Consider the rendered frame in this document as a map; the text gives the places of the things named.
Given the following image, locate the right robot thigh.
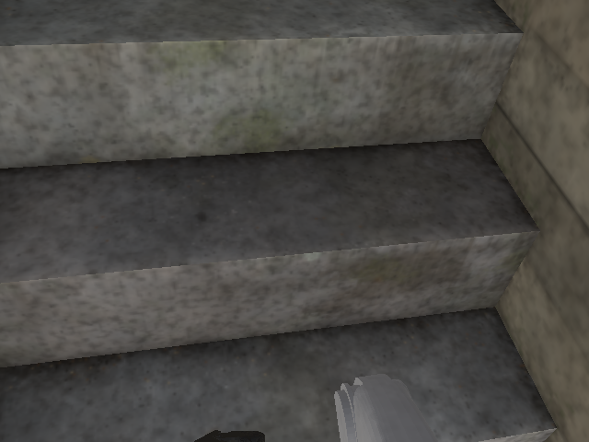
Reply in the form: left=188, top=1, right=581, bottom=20
left=334, top=374, right=438, bottom=442

